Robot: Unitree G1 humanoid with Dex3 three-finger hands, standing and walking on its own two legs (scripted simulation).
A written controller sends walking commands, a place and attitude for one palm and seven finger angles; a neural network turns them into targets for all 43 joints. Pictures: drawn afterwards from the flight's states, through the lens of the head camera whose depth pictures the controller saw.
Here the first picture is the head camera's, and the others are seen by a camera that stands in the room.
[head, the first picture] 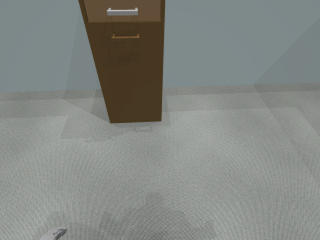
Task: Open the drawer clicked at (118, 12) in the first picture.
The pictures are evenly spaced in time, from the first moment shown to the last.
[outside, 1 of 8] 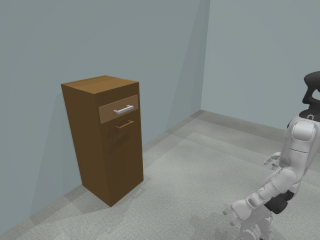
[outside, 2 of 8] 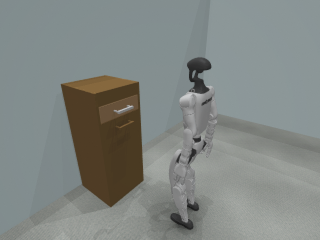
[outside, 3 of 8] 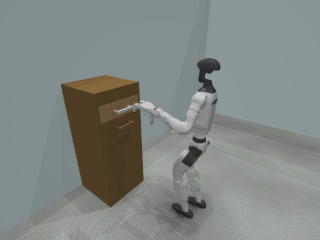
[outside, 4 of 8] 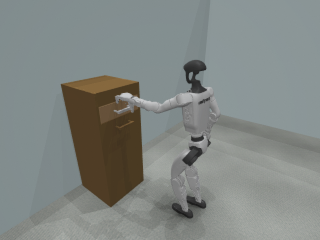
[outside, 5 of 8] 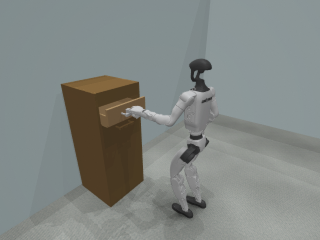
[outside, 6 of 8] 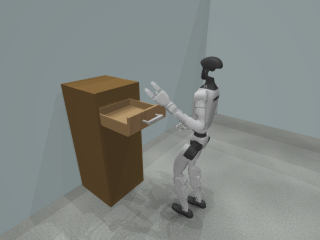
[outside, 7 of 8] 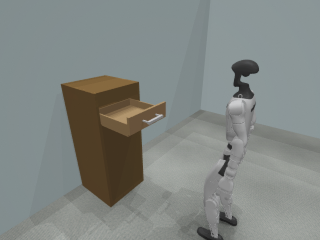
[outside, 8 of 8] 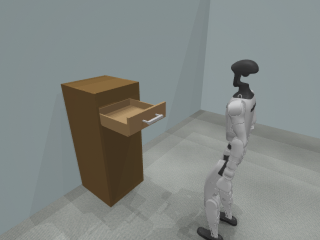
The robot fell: no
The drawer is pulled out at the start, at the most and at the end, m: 0.00 0.30 0.30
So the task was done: yes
